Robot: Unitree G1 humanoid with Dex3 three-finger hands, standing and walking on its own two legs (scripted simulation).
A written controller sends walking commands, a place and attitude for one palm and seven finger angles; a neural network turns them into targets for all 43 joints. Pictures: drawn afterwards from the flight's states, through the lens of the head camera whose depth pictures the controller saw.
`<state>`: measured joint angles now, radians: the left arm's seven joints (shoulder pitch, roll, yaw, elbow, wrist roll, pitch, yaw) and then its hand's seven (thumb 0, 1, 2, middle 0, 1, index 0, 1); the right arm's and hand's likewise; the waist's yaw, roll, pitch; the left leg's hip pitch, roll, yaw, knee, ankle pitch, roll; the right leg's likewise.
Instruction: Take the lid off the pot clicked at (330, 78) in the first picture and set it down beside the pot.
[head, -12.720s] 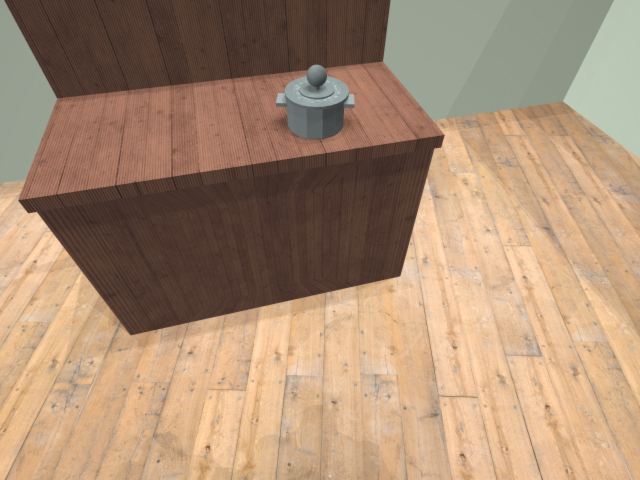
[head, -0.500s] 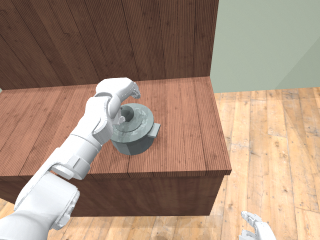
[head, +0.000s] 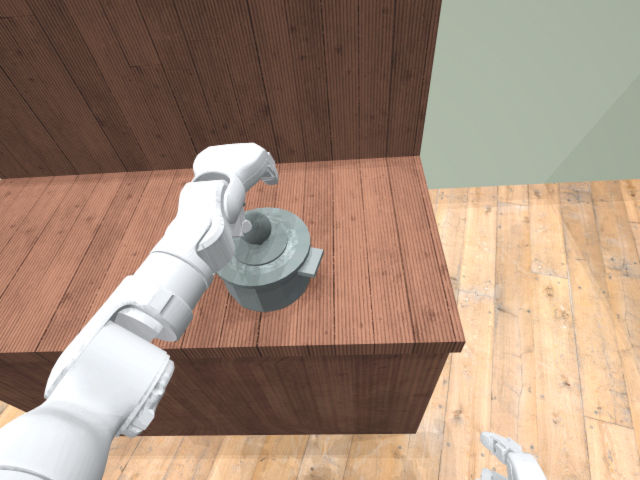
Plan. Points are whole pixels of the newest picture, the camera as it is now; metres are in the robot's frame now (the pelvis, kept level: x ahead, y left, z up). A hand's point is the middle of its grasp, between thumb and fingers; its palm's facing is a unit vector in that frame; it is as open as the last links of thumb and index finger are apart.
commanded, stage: move the open hand above the knob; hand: left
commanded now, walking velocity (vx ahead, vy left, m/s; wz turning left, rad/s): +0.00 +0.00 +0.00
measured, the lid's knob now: (255, 228) +0.47 +0.12 +0.04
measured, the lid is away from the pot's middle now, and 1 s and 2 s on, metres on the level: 0.01 0.01 0.01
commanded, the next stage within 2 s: lower the open fingers around the knob in 0.40 s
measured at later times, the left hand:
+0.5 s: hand (242, 197) +0.45 +0.12 +0.12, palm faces -0.25 -0.04 -0.97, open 10.4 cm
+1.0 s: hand (241, 227) +0.43 +0.12 +0.09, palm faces -0.28 -0.04 -0.96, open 10.4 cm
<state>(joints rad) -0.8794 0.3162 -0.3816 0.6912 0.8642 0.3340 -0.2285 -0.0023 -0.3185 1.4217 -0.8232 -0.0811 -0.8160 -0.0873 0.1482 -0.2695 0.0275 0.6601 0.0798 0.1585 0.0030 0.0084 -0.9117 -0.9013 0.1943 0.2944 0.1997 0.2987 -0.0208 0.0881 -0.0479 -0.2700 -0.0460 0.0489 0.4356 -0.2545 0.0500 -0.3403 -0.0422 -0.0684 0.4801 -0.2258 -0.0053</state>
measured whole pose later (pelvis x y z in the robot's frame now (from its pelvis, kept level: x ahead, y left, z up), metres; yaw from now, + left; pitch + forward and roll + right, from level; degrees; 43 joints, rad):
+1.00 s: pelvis +0.00 +0.00 +0.00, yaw +0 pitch +5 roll +0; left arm -0.79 0.30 -0.39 0.68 0.87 0.29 -0.19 0.00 -0.32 1.42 -0.82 -0.08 -0.82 -0.09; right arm 0.12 -0.26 0.03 0.66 0.08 0.16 0.00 0.01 -0.91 -0.90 0.20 0.29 0.20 0.30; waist -0.01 0.08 -0.05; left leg -0.29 -0.04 0.05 0.45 -0.26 0.06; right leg -0.35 -0.04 -0.06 0.48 -0.22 0.00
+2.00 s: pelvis +0.01 +0.00 +0.00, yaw -2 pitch +8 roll +0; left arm -0.78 0.31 -0.32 0.84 0.89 0.23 -0.11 0.00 -0.17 1.20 -0.67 -0.43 -0.67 -0.44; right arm 0.18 -0.27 0.00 0.69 0.07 0.16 -0.02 0.01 -0.91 -0.90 0.20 0.29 0.20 0.30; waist -0.04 0.07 -0.08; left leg -0.33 -0.03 0.07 0.48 -0.29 0.05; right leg -0.39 -0.02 -0.05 0.47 -0.23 0.00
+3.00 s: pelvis +0.00 +0.00 +0.00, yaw -1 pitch +7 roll +0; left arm -0.77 0.29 -0.34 0.81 0.88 0.27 -0.09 0.03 0.23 0.92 -0.79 -0.99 -0.52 -0.86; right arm 0.16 -0.26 0.01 0.69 0.07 0.16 -0.02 0.01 -0.91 -0.90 0.20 0.29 0.20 0.30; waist -0.03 0.08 -0.07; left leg -0.32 -0.03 0.06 0.48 -0.28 0.05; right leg -0.38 -0.02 -0.05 0.48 -0.22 -0.01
